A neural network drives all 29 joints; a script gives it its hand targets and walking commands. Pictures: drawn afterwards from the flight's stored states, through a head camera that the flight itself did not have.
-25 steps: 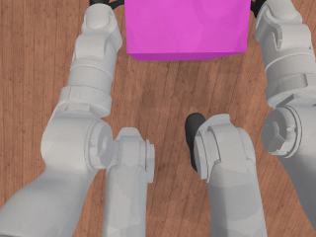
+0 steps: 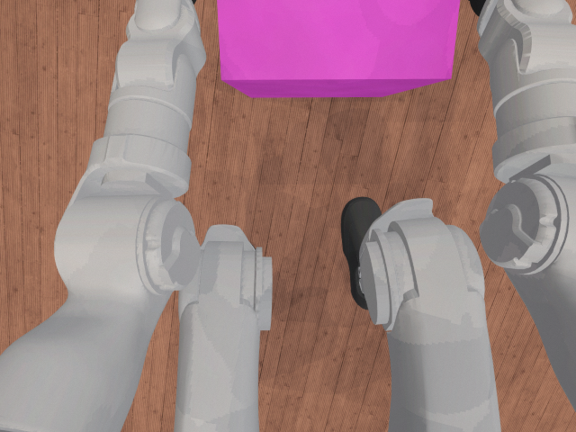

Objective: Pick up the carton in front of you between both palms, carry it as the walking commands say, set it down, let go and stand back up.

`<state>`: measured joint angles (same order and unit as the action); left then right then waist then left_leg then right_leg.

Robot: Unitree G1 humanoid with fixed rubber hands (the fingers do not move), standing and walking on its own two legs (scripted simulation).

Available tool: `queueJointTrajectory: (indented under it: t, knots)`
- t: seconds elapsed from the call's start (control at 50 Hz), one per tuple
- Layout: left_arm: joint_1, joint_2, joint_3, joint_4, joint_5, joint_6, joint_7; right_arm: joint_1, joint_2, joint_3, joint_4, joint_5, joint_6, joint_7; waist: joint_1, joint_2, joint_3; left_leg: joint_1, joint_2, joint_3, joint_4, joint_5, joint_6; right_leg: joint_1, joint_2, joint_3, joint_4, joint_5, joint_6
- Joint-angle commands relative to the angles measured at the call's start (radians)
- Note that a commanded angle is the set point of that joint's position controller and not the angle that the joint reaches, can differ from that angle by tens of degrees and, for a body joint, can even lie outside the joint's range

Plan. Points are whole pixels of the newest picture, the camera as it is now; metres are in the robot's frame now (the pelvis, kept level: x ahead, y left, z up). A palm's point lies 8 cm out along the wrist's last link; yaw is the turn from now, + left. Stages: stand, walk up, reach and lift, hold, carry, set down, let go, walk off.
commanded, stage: set down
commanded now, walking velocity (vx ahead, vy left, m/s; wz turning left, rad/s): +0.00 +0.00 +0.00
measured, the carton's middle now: (325, 1) +0.55 -0.10 -0.25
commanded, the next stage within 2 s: let go in 1.66 s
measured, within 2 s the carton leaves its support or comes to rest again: neither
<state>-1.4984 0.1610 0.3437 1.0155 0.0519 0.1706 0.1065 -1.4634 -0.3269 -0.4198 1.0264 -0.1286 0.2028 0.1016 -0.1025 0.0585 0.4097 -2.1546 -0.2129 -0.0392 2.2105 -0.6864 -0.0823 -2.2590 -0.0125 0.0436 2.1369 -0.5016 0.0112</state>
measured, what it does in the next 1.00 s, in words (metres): rises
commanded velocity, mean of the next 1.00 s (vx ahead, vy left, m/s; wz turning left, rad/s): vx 0.00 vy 0.00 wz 0.00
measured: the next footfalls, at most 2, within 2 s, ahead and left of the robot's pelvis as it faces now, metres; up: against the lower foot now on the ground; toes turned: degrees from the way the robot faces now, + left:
none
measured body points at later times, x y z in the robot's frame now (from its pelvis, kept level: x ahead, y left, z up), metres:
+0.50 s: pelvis +0.00 -0.01 -0.01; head +0.39 -0.05 +0.20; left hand +0.57 +0.08 -0.22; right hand +0.52 -0.29 -0.23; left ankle +0.09 +0.11 -0.34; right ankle +0.13 -0.13 -0.34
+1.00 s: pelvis +0.00 -0.01 +0.06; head +0.35 -0.06 +0.34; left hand +0.59 +0.07 -0.07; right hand +0.54 -0.31 -0.07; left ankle +0.09 +0.11 -0.34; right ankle +0.13 -0.13 -0.34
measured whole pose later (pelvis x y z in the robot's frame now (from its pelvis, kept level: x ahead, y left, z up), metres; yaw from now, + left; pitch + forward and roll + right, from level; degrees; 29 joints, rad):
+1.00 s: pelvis +0.00 -0.01 +0.06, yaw +0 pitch +42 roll +4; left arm -1.40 0.24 0.21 0.97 -0.08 0.20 0.17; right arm -1.39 -0.44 -0.24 1.06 0.10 0.16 0.01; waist -0.08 0.03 0.17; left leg -2.07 -0.09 -0.01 1.97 -0.64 -0.05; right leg -2.18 0.01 0.03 1.92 -0.47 -0.01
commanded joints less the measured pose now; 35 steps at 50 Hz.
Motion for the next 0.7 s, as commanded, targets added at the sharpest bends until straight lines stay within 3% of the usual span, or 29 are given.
queueJointTrajectory:
  t: [0.0,0.04,0.06,0.08,0.14,0.16,0.18,0.2,0.22,0.24,0.26,0.28,0.32,0.34,0.38,0.42,0.44,0.46,0.48,0.52,0.54,0.56,0.66,0.68]
  knots:
    - [-0.411,-0.679,-0.243,0.014,-0.031,0.019,-0.191,-0.378,0.623,0.201,0.042,0.019,0.014,0.174,-0.076,0.088,-0.755,0.148,0.022,0.078,-0.215,0.109,0.052,0.486,0.079,-0.057,-0.112,0.159,-0.059]
    - [-0.392,-0.654,-0.232,0.015,-0.027,0.020,-0.193,-0.357,0.592,0.205,0.047,0.016,0.014,0.170,-0.078,0.085,-0.746,0.142,0.026,0.085,-0.215,0.112,0.047,0.506,0.081,-0.058,-0.113,0.165,-0.060]
    - [-0.388,-0.648,-0.223,0.023,-0.024,0.018,-0.191,-0.344,0.602,0.195,0.068,0.017,0.017,0.169,-0.063,0.089,-0.740,0.148,0.024,0.089,-0.212,0.114,0.050,0.497,0.078,-0.052,-0.111,0.159,-0.062]
    - [-0.376,-0.645,-0.225,0.034,-0.023,0.023,-0.190,-0.338,0.571,0.187,0.077,0.014,0.013,0.168,-0.082,0.092,-0.731,0.149,0.026,0.084,-0.213,0.103,0.051,0.504,0.079,-0.057,-0.110,0.157,-0.062]
    - [-0.365,-0.590,-0.215,0.008,-0.009,0.014,-0.182,-0.333,0.548,0.180,0.070,0.012,0.007,0.163,-0.059,0.079,-0.722,0.172,0.025,0.088,-0.208,0.119,0.048,0.483,0.078,-0.059,-0.100,0.157,-0.056]
    - [-0.361,-0.577,-0.212,0.027,-0.010,0.017,-0.179,-0.324,0.513,0.159,0.080,0.005,0.002,0.158,-0.077,0.089,-0.717,0.181,0.029,0.082,-0.206,0.110,0.050,0.487,0.076,-0.063,-0.095,0.150,-0.055]
    - [-0.345,-0.556,-0.203,0.040,-0.004,0.019,-0.176,-0.325,0.484,0.155,0.077,0.002,0.000,0.154,-0.067,0.095,-0.714,0.184,0.033,0.087,-0.205,0.118,0.048,0.476,0.076,-0.066,-0.096,0.150,-0.054]
    - [-0.323,-0.509,-0.191,0.030,-0.008,0.011,-0.166,-0.292,0.442,0.140,0.084,-0.003,-0.006,0.143,-0.080,0.080,-0.720,0.189,0.034,0.086,-0.201,0.119,0.045,0.491,0.073,-0.066,-0.092,0.156,-0.048]
    - [-0.291,-0.429,-0.176,0.036,0.000,0.006,-0.149,-0.281,0.347,0.124,0.085,-0.004,-0.017,0.125,-0.067,0.089,-0.715,0.203,0.040,0.087,-0.201,0.141,0.039,0.497,0.065,-0.064,-0.093,0.165,-0.047]
    - [-0.267,-0.337,-0.162,0.022,-0.010,-0.004,-0.124,-0.245,0.241,0.096,0.101,-0.017,-0.035,0.095,-0.103,0.073,-0.736,0.222,0.047,0.084,-0.196,0.130,0.033,0.528,0.065,-0.081,-0.089,0.170,-0.039]
    - [-0.251,-0.203,-0.147,0.019,-0.007,-0.017,-0.094,-0.213,0.134,0.059,0.106,-0.017,-0.054,0.061,-0.084,0.066,-0.759,0.249,0.055,0.089,-0.192,0.152,0.026,0.539,0.056,-0.073,-0.086,0.186,-0.031]
    - [-0.239,-0.103,-0.132,0.000,-0.016,-0.034,-0.062,-0.202,0.028,0.046,0.098,-0.014,-0.079,0.022,-0.089,0.055,-0.791,0.266,0.057,0.096,-0.190,0.158,0.016,0.568,0.054,-0.079,-0.095,0.204,-0.024]
    - [-0.230,0.127,-0.141,-0.032,-0.068,-0.061,0.002,-0.189,-0.212,0.011,0.098,0.035,-0.136,-0.059,-0.097,0.030,-0.858,0.282,0.073,0.089,-0.184,0.193,0.001,0.625,0.034,-0.080,-0.079,0.277,-0.011]
    - [-0.235,0.152,-0.171,-0.016,-0.099,-0.073,0.023,-0.250,-0.265,0.042,0.081,0.082,-0.163,-0.086,-0.065,0.050,-0.915,0.284,0.083,0.083,-0.173,0.254,-0.007,0.644,0.034,-0.069,-0.064,0.329,-0.018]
    - [-0.277,0.211,-0.212,-0.027,-0.171,-0.087,0.042,-0.304,-0.337,0.078,0.090,0.155,-0.193,-0.108,-0.073,0.043,-0.991,0.291,0.099,0.063,-0.152,0.317,-0.014,0.707,0.020,-0.047,-0.047,0.408,-0.022]
    - [-0.295,0.219,-0.248,-0.045,-0.213,-0.094,0.041,-0.337,-0.329,0.127,0.069,0.218,-0.206,-0.110,-0.080,0.010,-1.043,0.262,0.115,0.057,-0.140,0.350,-0.012,0.763,0.008,-0.028,-0.040,0.481,-0.029]
    - [-0.290,0.202,-0.273,-0.044,-0.237,-0.096,0.036,-0.359,-0.306,0.170,0.059,0.262,-0.208,-0.099,-0.048,0.005,-1.089,0.287,0.114,0.062,-0.134,0.388,-0.009,0.766,0.004,-0.025,-0.026,0.503,-0.035]
    - [-0.301,0.196,-0.305,-0.066,-0.254,-0.096,0.034,-0.343,-0.313,0.178,0.077,0.277,-0.206,-0.092,-0.089,0.015,-1.112,0.288,0.120,0.061,-0.132,0.383,-0.006,0.776,0.000,-0.029,-0.031,0.507,-0.035]
    - [-0.298,0.185,-0.322,-0.055,-0.272,-0.095,0.031,-0.334,-0.290,0.208,0.094,0.304,-0.202,-0.085,-0.067,0.012,-1.141,0.301,0.118,0.074,-0.130,0.370,-0.008,0.803,0.000,-0.031,-0.026,0.513,-0.033]
    - [-0.305,0.197,-0.330,-0.102,-0.284,-0.093,0.036,-0.298,-0.296,0.197,0.093,0.303,-0.195,-0.083,-0.088,0.002,-1.175,0.301,0.118,0.071,-0.136,0.360,-0.004,0.819,-0.001,-0.037,-0.033,0.516,-0.027]
    - [-0.293,0.208,-0.320,-0.103,-0.276,-0.087,0.040,-0.310,-0.303,0.203,0.081,0.318,-0.187,-0.084,-0.057,0.025,-1.207,0.356,0.119,0.083,-0.129,0.376,-0.002,0.808,0.002,-0.025,-0.047,0.504,-0.027]
    - [-0.287,0.211,-0.320,-0.123,-0.283,-0.082,0.044,-0.288,-0.295,0.209,0.083,0.326,-0.180,-0.082,-0.076,0.011,-1.227,0.314,0.119,0.089,-0.139,0.343,0.000,0.863,-0.002,-0.026,-0.050,0.511,-0.026]
    - [-0.263,0.255,-0.271,-0.197,-0.248,-0.049,0.072,-0.292,-0.321,0.212,-0.020,0.322,-0.145,-0.102,-0.037,-0.034,-1.410,0.393,0.105,0.115,-0.188,0.309,0.016,0.984,0.017,-0.045,-0.090,0.488,-0.011]
    - [-0.253,0.233,-0.267,-0.228,-0.251,-0.040,0.078,-0.294,-0.334,0.209,-0.060,0.307,-0.139,-0.109,-0.053,-0.041,-1.475,0.422,0.102,0.124,-0.197,0.324,0.014,1.012,0.022,-0.052,-0.106,0.499,-0.010]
